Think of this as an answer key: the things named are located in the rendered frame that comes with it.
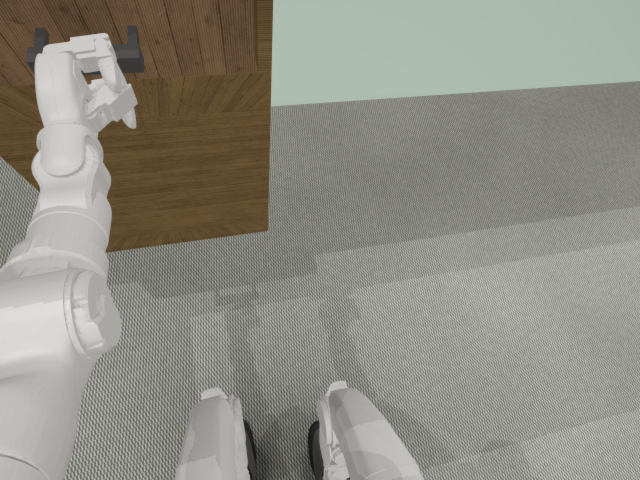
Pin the robot left hand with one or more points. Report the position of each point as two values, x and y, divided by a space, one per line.
63 94

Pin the robot left shin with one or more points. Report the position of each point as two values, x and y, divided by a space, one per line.
240 455

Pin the drawer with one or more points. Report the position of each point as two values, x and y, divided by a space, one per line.
177 38

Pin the robot left upper arm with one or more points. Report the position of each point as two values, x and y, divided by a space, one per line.
53 328

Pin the cabinet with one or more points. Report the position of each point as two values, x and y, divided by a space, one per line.
197 165

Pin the left robot forearm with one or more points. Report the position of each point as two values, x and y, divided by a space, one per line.
70 226

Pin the handle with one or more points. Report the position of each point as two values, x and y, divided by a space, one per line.
129 56

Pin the left robot thigh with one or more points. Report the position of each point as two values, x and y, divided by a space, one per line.
215 428

